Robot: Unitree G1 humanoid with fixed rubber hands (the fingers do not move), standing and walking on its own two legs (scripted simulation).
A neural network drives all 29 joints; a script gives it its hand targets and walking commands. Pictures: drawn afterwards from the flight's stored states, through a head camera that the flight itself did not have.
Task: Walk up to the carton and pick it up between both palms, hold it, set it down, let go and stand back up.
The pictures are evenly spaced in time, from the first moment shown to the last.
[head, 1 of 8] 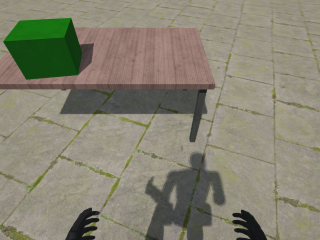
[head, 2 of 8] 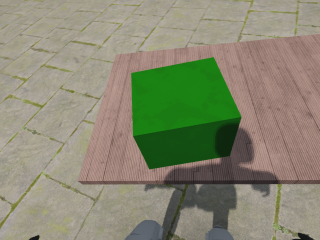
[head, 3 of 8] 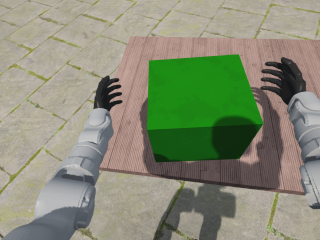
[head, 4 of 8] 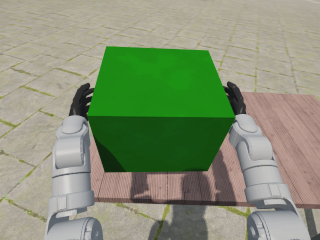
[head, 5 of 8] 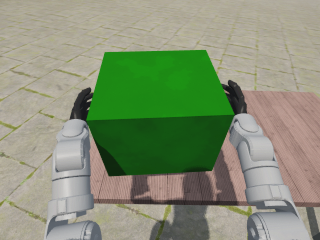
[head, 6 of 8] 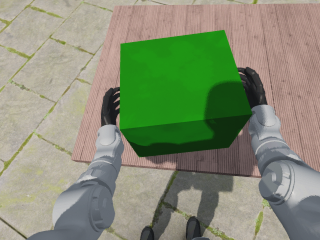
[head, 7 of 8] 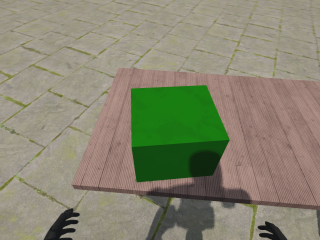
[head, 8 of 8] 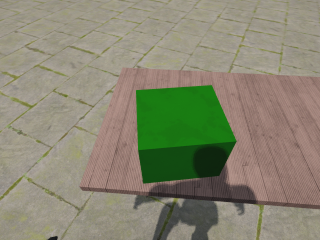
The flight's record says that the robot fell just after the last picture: no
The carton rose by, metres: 0.25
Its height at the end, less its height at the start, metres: +0.00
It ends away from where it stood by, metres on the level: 0.04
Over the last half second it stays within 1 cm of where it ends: yes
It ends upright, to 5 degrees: yes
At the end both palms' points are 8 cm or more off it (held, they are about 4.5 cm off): yes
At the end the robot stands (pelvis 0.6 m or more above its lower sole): yes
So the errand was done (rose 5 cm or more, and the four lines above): yes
